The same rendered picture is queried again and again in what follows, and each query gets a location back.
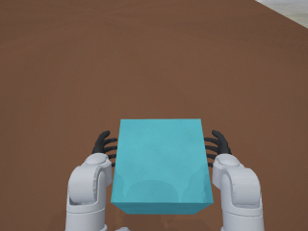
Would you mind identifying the robot left forearm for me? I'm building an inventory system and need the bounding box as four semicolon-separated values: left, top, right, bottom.
65;153;113;231

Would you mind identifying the robot right forearm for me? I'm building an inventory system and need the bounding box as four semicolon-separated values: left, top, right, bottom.
212;153;265;231

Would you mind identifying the right robot hand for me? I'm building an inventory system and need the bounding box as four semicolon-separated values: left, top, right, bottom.
203;130;232;167

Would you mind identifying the left robot hand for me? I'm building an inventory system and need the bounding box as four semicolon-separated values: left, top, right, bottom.
91;130;117;167

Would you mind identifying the carton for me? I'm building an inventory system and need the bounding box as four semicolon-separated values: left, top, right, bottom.
111;118;214;215

